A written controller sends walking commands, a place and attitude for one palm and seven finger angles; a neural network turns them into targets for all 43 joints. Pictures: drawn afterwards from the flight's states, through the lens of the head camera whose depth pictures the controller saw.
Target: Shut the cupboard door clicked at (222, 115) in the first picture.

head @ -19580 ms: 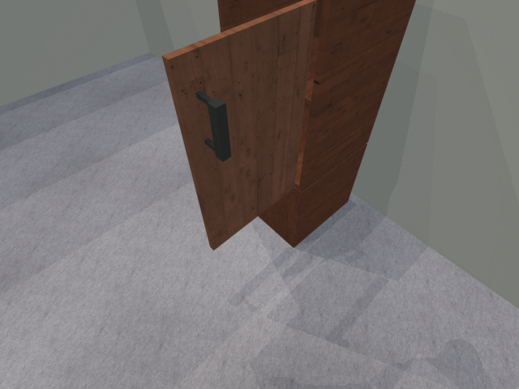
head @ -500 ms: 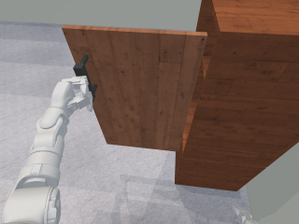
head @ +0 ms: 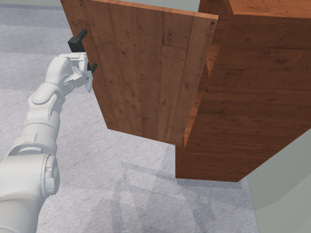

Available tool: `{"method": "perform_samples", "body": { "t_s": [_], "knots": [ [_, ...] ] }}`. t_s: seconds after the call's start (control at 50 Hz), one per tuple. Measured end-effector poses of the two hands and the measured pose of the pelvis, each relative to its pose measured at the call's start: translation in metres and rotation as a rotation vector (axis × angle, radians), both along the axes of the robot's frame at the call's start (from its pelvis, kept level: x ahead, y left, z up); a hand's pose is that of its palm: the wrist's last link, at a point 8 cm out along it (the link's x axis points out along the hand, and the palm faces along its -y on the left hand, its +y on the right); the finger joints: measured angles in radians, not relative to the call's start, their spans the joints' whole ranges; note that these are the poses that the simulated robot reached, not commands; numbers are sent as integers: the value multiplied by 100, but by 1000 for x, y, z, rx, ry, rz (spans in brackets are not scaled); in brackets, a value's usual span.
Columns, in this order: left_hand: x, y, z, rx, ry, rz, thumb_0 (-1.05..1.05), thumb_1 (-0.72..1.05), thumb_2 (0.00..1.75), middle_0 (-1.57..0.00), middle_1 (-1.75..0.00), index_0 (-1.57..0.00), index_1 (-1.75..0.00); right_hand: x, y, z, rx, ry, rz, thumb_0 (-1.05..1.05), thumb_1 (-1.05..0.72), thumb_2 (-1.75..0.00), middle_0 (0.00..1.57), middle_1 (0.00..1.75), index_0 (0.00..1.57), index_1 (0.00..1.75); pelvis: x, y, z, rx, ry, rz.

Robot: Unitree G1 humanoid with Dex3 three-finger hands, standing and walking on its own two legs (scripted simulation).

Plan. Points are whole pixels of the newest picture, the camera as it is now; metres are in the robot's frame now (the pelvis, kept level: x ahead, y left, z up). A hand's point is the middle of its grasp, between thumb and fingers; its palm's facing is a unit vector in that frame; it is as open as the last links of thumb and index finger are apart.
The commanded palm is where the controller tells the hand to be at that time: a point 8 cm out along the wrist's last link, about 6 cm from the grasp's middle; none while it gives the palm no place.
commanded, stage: push the door shut along its arc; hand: left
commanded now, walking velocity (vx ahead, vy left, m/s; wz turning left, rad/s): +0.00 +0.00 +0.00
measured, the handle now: (85, 56) +0.56 +0.17 +0.13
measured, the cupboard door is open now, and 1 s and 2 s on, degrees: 79 64 57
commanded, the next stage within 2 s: pull the fist back off the door in 1.14 s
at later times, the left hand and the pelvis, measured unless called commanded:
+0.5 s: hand (108, 61) +0.53 +0.10 +0.14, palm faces -0.34 -0.94 +0.01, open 3.1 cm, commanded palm +0.54 +0.15 +0.14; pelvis +0.00 +0.00 -0.01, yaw -1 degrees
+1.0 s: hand (124, 49) +0.57 +0.06 +0.14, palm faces -0.42 -0.91 +0.00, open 3.0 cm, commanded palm +0.59 +0.10 +0.14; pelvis +0.01 -0.01 -0.02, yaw -2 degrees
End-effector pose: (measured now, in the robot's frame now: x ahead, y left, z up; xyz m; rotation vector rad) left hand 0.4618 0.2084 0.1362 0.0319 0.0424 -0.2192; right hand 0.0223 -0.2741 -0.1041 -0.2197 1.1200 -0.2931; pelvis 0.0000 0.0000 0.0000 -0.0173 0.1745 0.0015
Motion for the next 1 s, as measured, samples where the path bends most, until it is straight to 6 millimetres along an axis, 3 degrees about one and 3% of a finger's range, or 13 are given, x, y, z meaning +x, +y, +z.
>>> {"method": "perform_samples", "body": {
  "t_s": [0.38, 0.62, 0.82, 1.0],
  "knots": [
    [51, -35, 1, -22, 21, -89, 2, 92, 92, -130, -150, -130, -150, -40, 9, -6, -9, 120, -43, 1, -90, -90, 20, 30, 20, 30, -1, 6, -9, -10, 91, -9],
    [76, -56, 3, -25, 37, -143, 2, 91, 90, -130, -150, -130, -150, -62, 4, -6, -25, 199, -88, 1, -90, -90, 20, 30, 20, 30, 2, 2, -14, -13, 131, -16],
    [101, -89, 5, -48, 50, -204, 2, 90, 90, -130, -150, -130, -150, -73, -3, -7, -43, 239, -127, 1, -90, -90, 20, 30, 20, 30, 4, -4, -18, -13, 167, -27],
    [114, -90, 5, -19, 42, -212, 1, 83, 90, -130, -150, -130, -150, -86, -2, -10, -29, 301, -159, 1, -90, -90, 20, 30, 20, 30, 7, -9, -23, -12, 195, -34]
  ]
}}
